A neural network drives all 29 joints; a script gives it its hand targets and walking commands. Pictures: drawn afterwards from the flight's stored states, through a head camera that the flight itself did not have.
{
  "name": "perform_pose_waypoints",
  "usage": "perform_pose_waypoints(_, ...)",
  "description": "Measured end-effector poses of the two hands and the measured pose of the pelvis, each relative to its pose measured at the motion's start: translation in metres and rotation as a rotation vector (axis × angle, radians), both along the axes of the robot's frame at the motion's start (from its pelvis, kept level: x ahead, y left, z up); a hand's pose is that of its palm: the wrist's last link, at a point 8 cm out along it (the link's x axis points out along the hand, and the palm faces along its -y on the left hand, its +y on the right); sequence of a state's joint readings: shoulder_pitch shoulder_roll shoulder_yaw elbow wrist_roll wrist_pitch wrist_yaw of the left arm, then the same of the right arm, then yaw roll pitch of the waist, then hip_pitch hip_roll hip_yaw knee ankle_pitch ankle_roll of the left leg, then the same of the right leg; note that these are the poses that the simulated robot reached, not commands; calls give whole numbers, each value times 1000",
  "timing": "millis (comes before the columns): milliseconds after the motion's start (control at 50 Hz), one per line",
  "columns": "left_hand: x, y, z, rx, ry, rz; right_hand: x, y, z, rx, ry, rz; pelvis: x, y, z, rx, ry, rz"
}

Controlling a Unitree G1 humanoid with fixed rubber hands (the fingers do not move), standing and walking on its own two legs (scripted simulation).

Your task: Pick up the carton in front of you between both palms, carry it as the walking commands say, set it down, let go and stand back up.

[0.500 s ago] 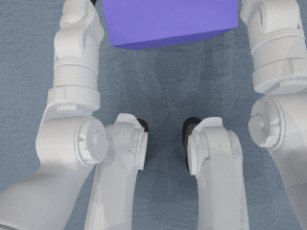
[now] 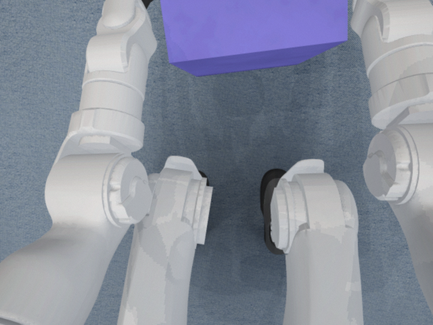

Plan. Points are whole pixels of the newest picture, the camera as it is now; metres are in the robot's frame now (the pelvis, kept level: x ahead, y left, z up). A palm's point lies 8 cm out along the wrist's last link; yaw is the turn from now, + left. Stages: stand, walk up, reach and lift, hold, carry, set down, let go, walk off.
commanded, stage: set down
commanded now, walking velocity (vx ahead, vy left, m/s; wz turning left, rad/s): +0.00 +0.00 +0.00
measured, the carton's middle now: out of the picture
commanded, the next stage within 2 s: let go in 1.98 s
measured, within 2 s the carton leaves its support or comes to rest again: neither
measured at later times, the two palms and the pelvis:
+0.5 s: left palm (130, 0) +0.54 +0.14 -0.17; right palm out of the picture +0.57 -0.18 -0.17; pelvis -0.01 -0.02 -0.01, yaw +1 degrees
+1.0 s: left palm out of the picture +0.56 +0.18 -0.17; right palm out of the picture +0.59 -0.20 -0.17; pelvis +0.01 -0.01 -0.01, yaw +1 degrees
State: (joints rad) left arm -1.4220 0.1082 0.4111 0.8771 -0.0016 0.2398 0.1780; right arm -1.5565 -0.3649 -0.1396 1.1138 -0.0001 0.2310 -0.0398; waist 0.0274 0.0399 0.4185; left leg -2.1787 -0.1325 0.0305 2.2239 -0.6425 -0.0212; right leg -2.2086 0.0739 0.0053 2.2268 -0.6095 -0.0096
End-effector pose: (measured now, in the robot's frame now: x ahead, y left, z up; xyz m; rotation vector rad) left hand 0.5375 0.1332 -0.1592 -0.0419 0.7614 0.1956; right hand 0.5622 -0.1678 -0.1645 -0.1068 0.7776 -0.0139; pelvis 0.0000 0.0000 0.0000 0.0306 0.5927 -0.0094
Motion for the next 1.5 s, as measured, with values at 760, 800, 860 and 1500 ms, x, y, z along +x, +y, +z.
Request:
perform_pose_waypoints(760,-4,11,-21,9,14,-81,7,-12,-17,29,-11,28,-1,-12,-12,31,-77,-11)
perform_pose_waypoints(800,-3,23,-24,38,19,-45,8,-19,-20,13,-8,-5,1,-11,-11,27,-67,-12)
perform_pose_waypoints(860,5,42,-21,71,-1,-18,17,-28,-20,0,-21,-36,5,-9,-10,21,-51,-5)
perform_pose_waypoints(1500,21,42,158,68,-119,28,36,-39,162,1,-125,-16,4,-8,104,13,192,4)
